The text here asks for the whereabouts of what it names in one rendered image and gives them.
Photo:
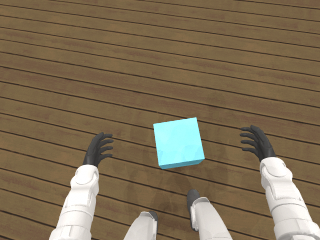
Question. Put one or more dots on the left robot hand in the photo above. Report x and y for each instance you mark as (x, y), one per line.
(93, 155)

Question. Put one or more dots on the left robot forearm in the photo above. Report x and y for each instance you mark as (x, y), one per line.
(77, 213)

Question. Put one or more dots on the robot right shin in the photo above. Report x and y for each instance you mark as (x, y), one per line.
(201, 199)

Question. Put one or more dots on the robot shin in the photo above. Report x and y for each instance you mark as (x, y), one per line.
(146, 214)
(201, 199)

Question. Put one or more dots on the right robot hand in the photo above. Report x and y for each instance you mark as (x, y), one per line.
(263, 148)

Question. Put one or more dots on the carton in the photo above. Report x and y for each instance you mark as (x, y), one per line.
(178, 143)

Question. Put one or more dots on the right robot forearm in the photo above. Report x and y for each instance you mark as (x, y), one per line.
(287, 207)

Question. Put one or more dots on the robot left shin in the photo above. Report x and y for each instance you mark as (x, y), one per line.
(146, 214)

